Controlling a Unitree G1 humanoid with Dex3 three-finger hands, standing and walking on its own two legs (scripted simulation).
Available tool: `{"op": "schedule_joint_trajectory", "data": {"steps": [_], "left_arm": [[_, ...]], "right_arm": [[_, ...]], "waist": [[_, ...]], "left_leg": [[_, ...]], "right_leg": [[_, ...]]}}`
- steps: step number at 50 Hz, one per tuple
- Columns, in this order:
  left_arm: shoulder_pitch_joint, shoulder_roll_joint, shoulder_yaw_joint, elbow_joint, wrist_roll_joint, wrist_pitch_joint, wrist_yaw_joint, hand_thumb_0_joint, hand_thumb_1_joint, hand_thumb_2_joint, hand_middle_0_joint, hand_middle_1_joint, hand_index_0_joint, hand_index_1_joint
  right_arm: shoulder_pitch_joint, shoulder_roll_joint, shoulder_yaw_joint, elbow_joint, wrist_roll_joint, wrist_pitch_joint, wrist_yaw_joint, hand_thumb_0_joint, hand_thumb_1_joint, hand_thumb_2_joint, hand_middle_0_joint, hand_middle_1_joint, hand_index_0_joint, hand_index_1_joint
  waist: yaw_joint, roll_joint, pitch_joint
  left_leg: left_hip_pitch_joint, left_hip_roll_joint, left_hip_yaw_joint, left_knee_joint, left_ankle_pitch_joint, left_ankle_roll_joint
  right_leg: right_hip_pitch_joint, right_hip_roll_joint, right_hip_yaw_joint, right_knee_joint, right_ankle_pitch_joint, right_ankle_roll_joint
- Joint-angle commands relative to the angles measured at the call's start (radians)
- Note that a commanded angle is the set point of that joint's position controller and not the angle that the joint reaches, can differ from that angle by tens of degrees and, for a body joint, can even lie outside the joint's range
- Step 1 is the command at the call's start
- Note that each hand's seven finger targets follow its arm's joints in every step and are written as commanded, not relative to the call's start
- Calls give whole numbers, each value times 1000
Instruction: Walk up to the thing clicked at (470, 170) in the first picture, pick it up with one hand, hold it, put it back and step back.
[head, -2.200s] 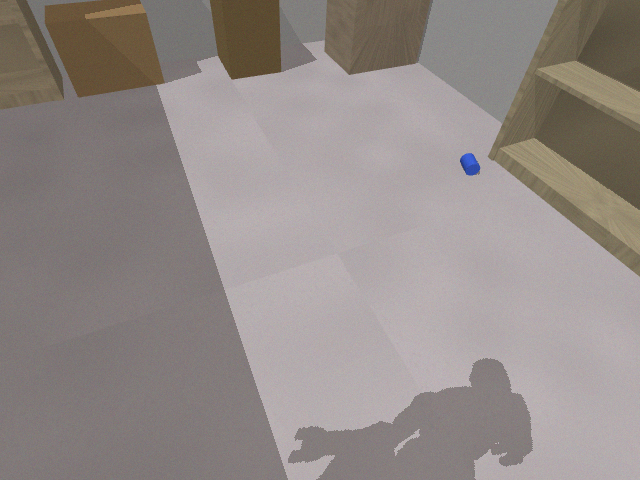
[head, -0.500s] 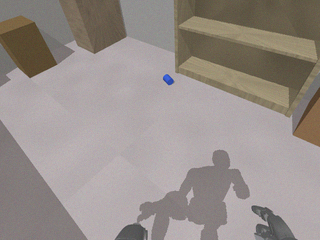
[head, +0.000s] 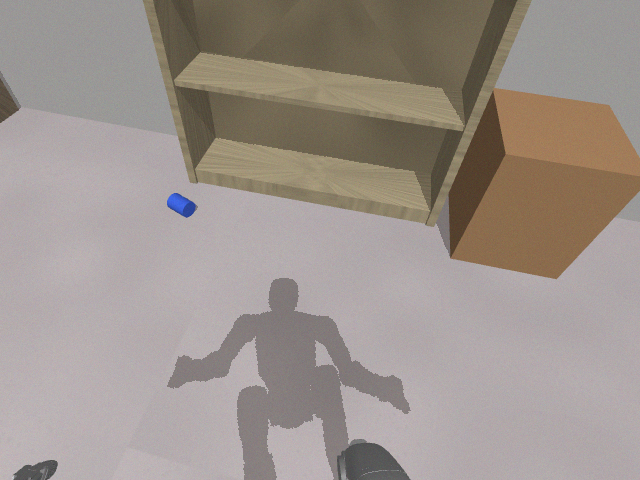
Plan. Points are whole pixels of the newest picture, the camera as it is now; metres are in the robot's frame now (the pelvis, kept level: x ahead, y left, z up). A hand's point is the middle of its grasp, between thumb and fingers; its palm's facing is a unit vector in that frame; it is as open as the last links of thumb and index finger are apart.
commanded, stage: walk up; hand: left
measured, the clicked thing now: (181, 205) +1.34 +0.40 -0.74
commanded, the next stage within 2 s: none
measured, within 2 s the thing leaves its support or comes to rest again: neither
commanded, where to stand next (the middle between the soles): +0.88 +0.50 m, yaw -43 degrees
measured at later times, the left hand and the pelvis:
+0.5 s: hand (43, 373) +0.34 +0.38 -0.14, palm faces -0.21 -0.85 -0.49, open 7.4 cm; pelvis +0.26 +0.11 -0.02, yaw -13 degrees
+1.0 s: hand (49, 229) +0.65 +0.47 -0.14, palm faces -0.38 -0.73 -0.57, open 7.4 cm; pelvis +0.45 +0.23 -0.04, yaw -25 degrees
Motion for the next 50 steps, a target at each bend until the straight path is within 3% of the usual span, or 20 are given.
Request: {"op": "schedule_joint_trajectory", "data": {"steps": [1, 5, 8, 9, 10, 11, 12, 15, 18, 26, 29, 30, 31, 32, 36, 42, 47, 48, 49, 50], "left_arm": [[-111, 92, 21, -106, 10, -1, -2, 0, 900, 900, -200, -300, -200, -300], [-96, 74, 21, -96, 7, -11, 5, 0, 900, 900, -200, -300, -200, -300], [195, 130, 62, -8, 17, -3, 39, 0, 900, 900, -200, -300, -200, -300], [337, 181, 89, 17, 25, -4, 59, 0, 900, 900, -200, -300, -200, -300], [339, 252, 109, -10, 27, -3, 75, 0, 900, 900, -200, -300, -200, -300], [273, 288, 112, -49, 29, -3, 94, 0, 900, 900, -200, -300, -200, -300], [192, 289, 110, -76, 8, -2, 111, 0, 900, 900, -200, -300, -200, -300], [94, 198, 73, -94, 5, -42, 118, 0, 900, 900, -200, -300, -200, -300], [12, 189, 74, -107, 28, -77, 96, 0, 900, 900, -200, -300, -200, -300], [99, 258, 78, -87, 59, -88, 100, 0, 900, 900, -200, -300, -200, -300], [100, 197, 56, -100, 66, -68, 109, 0, 900, 900, -200, -300, -200, -300], [160, 102, 27, -99, 62, -66, 113, 0, 900, 900, -200, -300, -200, -300], [215, 63, 11, -98, 48, -61, 125, 0, 900, 900, -200, -300, -200, -300], [234, 108, 19, -62, 45, -52, 143, 0, 900, 900, -200, -300, -200, -300], [213, 194, 49, 5, 15, -51, 115, 0, 900, 900, -200, -300, -200, -300], [195, 119, 41, -11, 18, -50, 108, 0, 900, 900, -200, -300, -200, -300], [454, 206, 101, 49, 40, -55, 136, 0, 900, 900, -200, -300, -200, -300], [463, 259, 117, 31, 49, -54, 149, 0, 900, 900, -200, -300, -200, -300], [373, 294, 113, -29, 56, -51, 157, 0, 900, 900, -200, -300, -200, -300], [281, 282, 100, -69, 43, -47, 161, 0, 900, 900, -200, -300, -200, -300]], "right_arm": [[-54, -195, -72, -120, -6, -25, -9, 0, -900, -900, 200, 300, 200, 300], [-41, -169, -72, -154, -15, -9, -10, 0, -900, -900, 200, 300, 200, 300], [-104, -182, -68, -201, -18, 5, -28, 0, -900, -900, 200, 300, 200, 300], [-65, -150, -52, -206, -16, 8, -35, 0, -900, -900, 200, 300, 200, 300], [30, -103, -26, -208, -8, 13, -35, 0, -900, -900, 200, 300, 200, 300], [18, -213, -46, -211, -9, 28, -44, 0, -900, -900, 200, 300, 200, 300], [-37, -255, -61, -210, -7, 26, -49, 0, -900, -900, 200, 300, 200, 300], [-81, -190, -45, -178, 0, 18, -25, 0, -900, -900, 200, 300, 200, 300], [-41, -157, -42, -174, -19, 54, 5, 0, -900, -900, 200, 300, 200, 300], [-183, -161, -75, -202, -25, 59, 49, 0, -900, -900, 200, 300, 200, 300], [32, -221, -114, -134, -40, 53, 37, 0, -900, -900, 200, 300, 200, 300], [130, -289, -138, -116, -56, 44, 23, 0, -900, -900, 200, 300, 200, 300], [48, -350, -136, -135, -38, 35, 7, 0, -900, -900, 200, 300, 200, 300], [-34, -392, -147, -142, -12, 39, -1, 0, -900, -900, 200, 300, 200, 300], [-149, -226, -88, -167, -20, 37, -12, 0, -900, -900, 200, 300, 200, 300], [-130, -184, -62, -183, -46, 42, -14, 0, -900, -900, 200, 300, 200, 300], [-225, -127, -30, -242, -31, 71, -4, 0, -900, -900, 200, 300, 200, 300], [-150, -93, -17, -232, -30, 83, -6, 0, -900, -900, 200, 300, 200, 300], [-88, -138, -28, -212, -35, 106, -10, 0, -900, -900, 200, 300, 200, 300], [-72, -214, -55, -200, -41, 123, -13, 0, -900, -900, 200, 300, 200, 300]], "waist": [[31, 137, 21], [51, 54, -29], [204, -5, -179], [279, -144, -242], [239, -255, -289], [230, -109, -289], [221, -21, -238], [123, 57, -92], [44, -26, 1], [79, -147, -49], [-53, 21, -174], [-102, 282, -203], [-34, 434, -172], [5, 412, -187], [57, 293, -64], [57, 222, -59], [229, -57, -170], [222, -193, -165], [172, -123, -146], [149, -6, -84]], "left_leg": [[-25, 212, -118, -204, 246, -57], [-29, 195, -49, -54, 576, -73], [-198, 140, 13, 377, 716, -134], [-403, 69, -38, 693, 275, -152], [-679, -1, -120, 884, -354, -169], [-805, 37, -362, 1054, -364, -188], [-799, 90, -407, 1095, -310, -193], [-595, 119, -347, 906, -84, -109], [-462, 145, -301, 724, -24, -86], [-228, 150, -195, 372, 143, -66], [87, 69, -165, 238, -24, -22], [187, 205, -377, 92, -154, 7], [191, 398, -635, -47, -121, 17], [169, 446, -761, -92, -269, 115], [-92, 272, -347, -21, 4, 71], [-85, 298, -212, 47, 421, 168], [-438, 168, -81, 464, 140, 43], [-616, 66, -100, 643, -264, -16], [-636, 72, -221, 808, -295, -57], [-634, 98, -293, 887, -301, -89]], "right_leg": [[-27, -32, -53, -197, 67, -13], [200, 35, -170, -340, 122, -37], [627, 67, -173, -445, 83, -79], [829, -51, 41, -511, 30, -147], [976, -362, 509, -474, -21, -287], [937, -473, 804, -547, -140, -404], [800, -482, 815, -653, -302, -418], [492, -257, 381, -631, 133, -242], [238, -160, 157, -612, 246, -179], [110, -126, 116, -503, 95, -142], [9, -73, 85, -122, 77, -92], [-128, 33, 41, 156, -150, -39], [-293, 116, 15, 291, -390, -21], [-295, 32, 68, 381, -374, -62], [-115, -41, 43, 220, -169, -29], [33, -28, -79, -130, -137, -2], [638, -29, 34, -427, 85, -44], [713, -193, 347, -535, -68, -108], [581, -362, 629, -644, -319, -175], [462, -398, 690, -678, -462, -260]]}}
